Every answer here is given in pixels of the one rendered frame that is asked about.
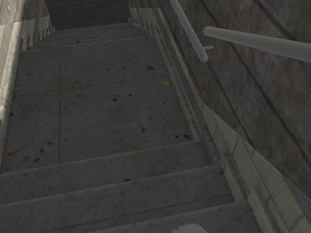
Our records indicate stairs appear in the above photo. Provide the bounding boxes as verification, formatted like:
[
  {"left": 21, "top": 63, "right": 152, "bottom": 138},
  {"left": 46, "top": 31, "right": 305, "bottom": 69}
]
[
  {"left": 27, "top": 23, "right": 150, "bottom": 50},
  {"left": 0, "top": 140, "right": 262, "bottom": 233}
]

